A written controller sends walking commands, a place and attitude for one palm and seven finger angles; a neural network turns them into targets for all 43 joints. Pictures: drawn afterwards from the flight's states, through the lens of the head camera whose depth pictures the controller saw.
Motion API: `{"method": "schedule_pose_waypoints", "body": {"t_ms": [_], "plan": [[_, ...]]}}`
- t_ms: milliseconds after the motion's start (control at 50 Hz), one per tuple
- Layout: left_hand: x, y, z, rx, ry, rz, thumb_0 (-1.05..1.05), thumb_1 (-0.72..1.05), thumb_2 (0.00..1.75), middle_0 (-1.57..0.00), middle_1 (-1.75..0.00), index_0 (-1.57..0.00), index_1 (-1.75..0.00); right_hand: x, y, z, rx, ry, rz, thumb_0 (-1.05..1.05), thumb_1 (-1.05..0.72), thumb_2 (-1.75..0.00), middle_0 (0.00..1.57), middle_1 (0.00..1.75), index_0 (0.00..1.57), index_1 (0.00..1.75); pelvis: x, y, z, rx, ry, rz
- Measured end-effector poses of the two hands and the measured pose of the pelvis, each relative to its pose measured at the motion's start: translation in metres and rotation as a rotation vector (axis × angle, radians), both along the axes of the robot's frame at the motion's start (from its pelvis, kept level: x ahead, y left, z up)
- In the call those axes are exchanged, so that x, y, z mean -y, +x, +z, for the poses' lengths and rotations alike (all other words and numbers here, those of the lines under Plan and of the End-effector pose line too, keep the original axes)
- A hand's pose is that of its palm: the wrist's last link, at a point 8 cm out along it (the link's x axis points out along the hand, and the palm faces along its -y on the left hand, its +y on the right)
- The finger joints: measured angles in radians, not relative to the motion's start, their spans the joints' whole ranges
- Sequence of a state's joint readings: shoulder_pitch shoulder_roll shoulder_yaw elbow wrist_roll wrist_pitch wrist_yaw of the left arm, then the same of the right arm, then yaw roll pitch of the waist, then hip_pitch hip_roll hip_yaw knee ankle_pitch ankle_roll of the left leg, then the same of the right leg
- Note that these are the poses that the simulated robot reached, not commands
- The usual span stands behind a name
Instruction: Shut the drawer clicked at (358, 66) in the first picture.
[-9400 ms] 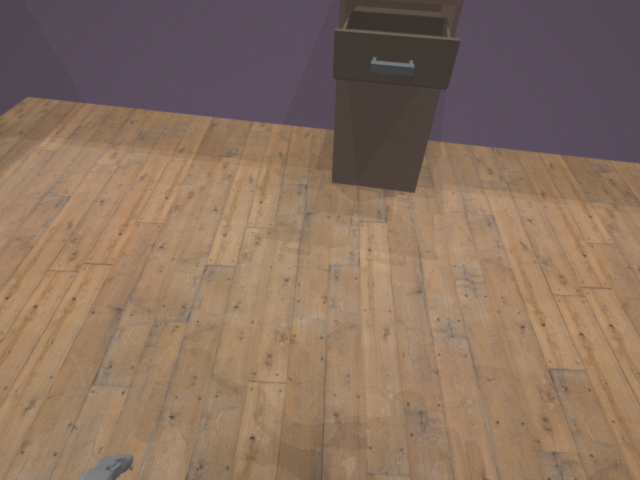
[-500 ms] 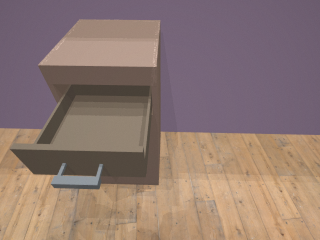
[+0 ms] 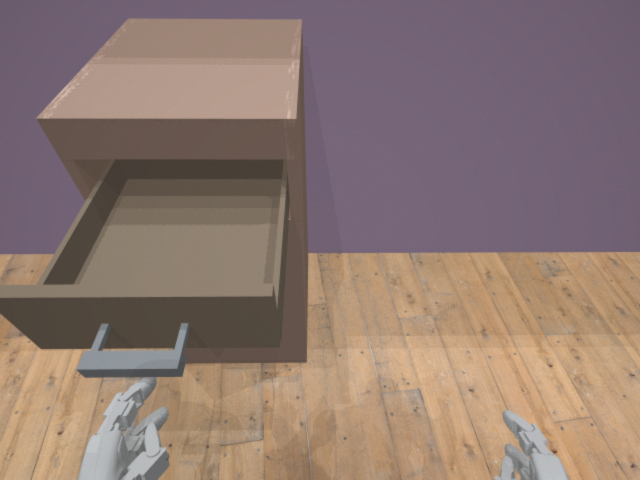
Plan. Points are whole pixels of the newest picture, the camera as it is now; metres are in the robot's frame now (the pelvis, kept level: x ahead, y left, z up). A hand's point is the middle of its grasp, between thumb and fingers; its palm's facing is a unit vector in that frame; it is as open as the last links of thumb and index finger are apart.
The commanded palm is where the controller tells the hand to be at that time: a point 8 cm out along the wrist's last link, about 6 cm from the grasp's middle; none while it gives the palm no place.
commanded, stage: raise the hand and make a fist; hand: left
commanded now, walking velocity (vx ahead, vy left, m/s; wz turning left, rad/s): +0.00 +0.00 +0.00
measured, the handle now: (138, 347) +0.29 +0.25 -0.01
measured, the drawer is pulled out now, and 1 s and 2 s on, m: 0.28 0.28 0.28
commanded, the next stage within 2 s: bring the fist close to the handle in 1.64 s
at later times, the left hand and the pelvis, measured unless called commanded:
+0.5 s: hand out of the picture +0.14 +0.18 +0.02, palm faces +0.03 -1.00 -0.06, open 4.2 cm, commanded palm +0.08 +0.25 +0.02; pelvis -0.01 -0.03 -0.05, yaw +2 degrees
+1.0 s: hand out of the picture +0.12 +0.21 +0.06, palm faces +0.06 -0.99 -0.09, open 3.1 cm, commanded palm +0.06 +0.26 +0.07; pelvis -0.02 +0.00 -0.03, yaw +2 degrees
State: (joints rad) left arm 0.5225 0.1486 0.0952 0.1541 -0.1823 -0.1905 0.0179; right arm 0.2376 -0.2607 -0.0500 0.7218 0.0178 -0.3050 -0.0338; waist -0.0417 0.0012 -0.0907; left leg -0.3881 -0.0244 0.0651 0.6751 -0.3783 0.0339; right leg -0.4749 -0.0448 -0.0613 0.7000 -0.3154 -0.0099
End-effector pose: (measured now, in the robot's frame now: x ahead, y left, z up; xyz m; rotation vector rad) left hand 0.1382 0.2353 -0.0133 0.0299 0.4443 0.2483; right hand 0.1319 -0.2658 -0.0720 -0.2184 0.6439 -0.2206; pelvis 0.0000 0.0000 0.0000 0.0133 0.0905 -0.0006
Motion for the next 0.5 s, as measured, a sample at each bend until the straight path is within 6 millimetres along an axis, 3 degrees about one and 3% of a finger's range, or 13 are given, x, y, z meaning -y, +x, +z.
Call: {"method": "schedule_pose_waypoints", "body": {"t_ms": [60, 120, 180, 240, 300, 380, 500], "plan": [[0.017, -0.024, -0.009, 0.078, -0.07, -0.063, 0.01, 0.92, 0.9, -0.35, -0.47, -0.28, -0.44, 0.004, 0.043, 0.021, 0.124, -0.049, 0.078, 0.01, -0.92, -0.89, 0.2, 0.3, 0.2, 0.3, 0.008, -0.001, -0.013, -0.04, -0.001, -0.004], [0.023, -0.045, 0.0, 0.178, -0.044, -0.088, 0.01, 0.91, 0.9, -0.41, -0.53, -0.35, -0.51, -0.002, 0.08, 0.031, 0.202, -0.085, 0.174, 0.01, -0.92, -0.89, 0.19, 0.3, 0.2, 0.3, 0.014, -0.001, -0.025, -0.066, -0.013, 0.017], [0.013, -0.057, 0.013, 0.297, 0.052, -0.073, 0.01, 0.9, 0.9, -0.47, -0.6, -0.43, -0.58, -0.014, 0.109, 0.023, 0.243, -0.076, 0.248, 0.01, -0.91, -0.89, 0.19, 0.3, 0.2, 0.3, 0.02, -0.004, -0.04, -0.095, -0.027, 0.044], [0.003, -0.055, 0.022, 0.412, 0.13, -0.087, 0.01, 0.9, 0.9, -0.53, -0.66, -0.51, -0.65, -0.03, 0.123, 0.003, 0.26, -0.031, 0.297, 0.01, -0.91, -0.89, 0.19, 0.3, 0.2, 0.3, 0.026, -0.011, -0.056, -0.127, -0.039, 0.06], [0.003, -0.045, 0.022, 0.446, 0.116, -0.154, 0.01, 0.9, 0.9, -0.59, -0.72, -0.57, -0.72, -0.045, 0.119, -0.019, 0.241, 0.04, 0.307, 0.01, -0.91, -0.89, 0.19, 0.3, 0.2, 0.3, 0.03, -0.016, -0.065, -0.14, -0.047, 0.063], [0.011, -0.028, 0.019, 0.359, 0.022, -0.26, 0.01, 0.9, 0.9, -0.66, -0.81, -0.66, -0.81, -0.054, 0.092, -0.038, 0.164, 0.122, 0.253, 0.01, -0.91, -0.89, 0.2, 0.3, 0.2, 0.3, 0.033, -0.017, -0.062, -0.129, -0.049, 0.063], [0.002, -0.022, 0.035, 0.294, 0.012, -0.22, 0.01, 0.89, 0.9, -0.79, -0.94, -0.78, -0.94, -0.035, 0.04, -0.046, 0.042, 0.131, 0.112, 0.01, -0.9, -0.89, 0.2, 0.3, 0.2, 0.3, 0.033, -0.015, -0.047, -0.1, -0.036, 0.047]]}}
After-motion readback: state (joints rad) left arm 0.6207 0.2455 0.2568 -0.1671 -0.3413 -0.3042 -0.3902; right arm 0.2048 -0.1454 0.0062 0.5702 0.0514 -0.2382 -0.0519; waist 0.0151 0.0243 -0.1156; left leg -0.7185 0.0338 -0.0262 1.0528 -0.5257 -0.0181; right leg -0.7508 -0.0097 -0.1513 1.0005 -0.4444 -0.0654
